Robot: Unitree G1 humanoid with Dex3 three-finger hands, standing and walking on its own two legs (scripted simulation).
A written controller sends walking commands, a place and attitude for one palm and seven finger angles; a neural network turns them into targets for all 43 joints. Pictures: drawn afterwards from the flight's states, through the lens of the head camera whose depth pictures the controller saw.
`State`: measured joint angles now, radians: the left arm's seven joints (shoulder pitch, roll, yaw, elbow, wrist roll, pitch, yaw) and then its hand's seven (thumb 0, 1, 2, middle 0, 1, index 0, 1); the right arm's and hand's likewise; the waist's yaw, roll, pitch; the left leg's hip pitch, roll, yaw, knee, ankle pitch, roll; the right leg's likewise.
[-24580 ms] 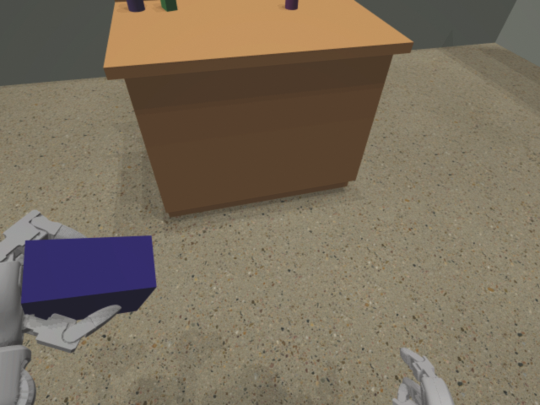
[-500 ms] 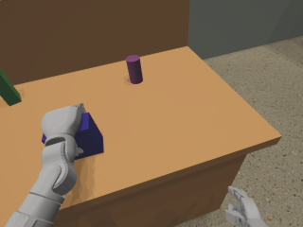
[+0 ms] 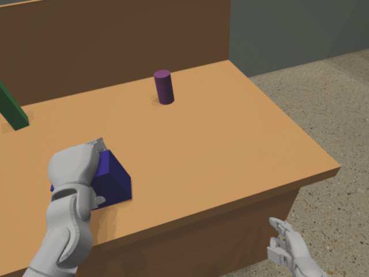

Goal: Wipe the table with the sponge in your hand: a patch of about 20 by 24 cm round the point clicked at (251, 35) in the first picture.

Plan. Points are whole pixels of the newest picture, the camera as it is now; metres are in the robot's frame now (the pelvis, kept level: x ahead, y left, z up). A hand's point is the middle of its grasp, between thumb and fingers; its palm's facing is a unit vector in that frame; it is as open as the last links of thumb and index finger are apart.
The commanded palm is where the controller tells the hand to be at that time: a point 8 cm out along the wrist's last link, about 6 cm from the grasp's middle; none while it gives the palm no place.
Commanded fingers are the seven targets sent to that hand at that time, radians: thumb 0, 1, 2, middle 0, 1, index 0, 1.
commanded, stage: wipe back along the middle lane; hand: left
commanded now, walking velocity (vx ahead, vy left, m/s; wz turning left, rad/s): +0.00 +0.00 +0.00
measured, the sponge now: (99, 187) +0.27 +0.23 +0.08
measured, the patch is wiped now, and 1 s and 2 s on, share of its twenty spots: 0.80 0.85 0.95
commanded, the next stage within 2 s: slide across to the third lane in 0.02 s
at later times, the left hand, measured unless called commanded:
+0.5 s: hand (100, 185) +0.25 +0.20 +0.13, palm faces +0.14 -0.12 -0.98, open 10.1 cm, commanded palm +0.22 +0.18 +0.18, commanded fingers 0.00 0.10 1.30 -1.20 -1.60 -1.20 -1.60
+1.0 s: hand (131, 178) +0.27 +0.15 +0.13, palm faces +0.11 -0.14 -0.98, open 10.1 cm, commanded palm +0.25 +0.15 +0.18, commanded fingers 0.00 0.10 1.30 -1.20 -1.60 -1.20 -1.60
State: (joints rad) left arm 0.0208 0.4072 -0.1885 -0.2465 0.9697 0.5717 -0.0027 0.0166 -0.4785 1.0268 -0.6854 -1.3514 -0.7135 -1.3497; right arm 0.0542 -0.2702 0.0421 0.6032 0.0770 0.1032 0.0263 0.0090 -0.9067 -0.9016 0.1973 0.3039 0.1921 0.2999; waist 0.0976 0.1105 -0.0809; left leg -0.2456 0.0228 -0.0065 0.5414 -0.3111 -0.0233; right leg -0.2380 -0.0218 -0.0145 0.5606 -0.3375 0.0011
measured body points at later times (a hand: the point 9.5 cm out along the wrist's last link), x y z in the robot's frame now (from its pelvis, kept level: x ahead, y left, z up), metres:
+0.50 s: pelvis -0.02 -0.01 +0.00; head -0.05 -0.06 +0.45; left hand +0.23 +0.21 +0.18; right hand +0.23 -0.20 -0.08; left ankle -0.02 +0.14 -0.73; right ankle -0.03 -0.12 -0.73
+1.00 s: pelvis -0.04 -0.02 +0.00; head -0.08 -0.08 +0.45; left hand +0.26 +0.15 +0.18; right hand +0.22 -0.21 -0.07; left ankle -0.02 +0.14 -0.73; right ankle -0.03 -0.12 -0.73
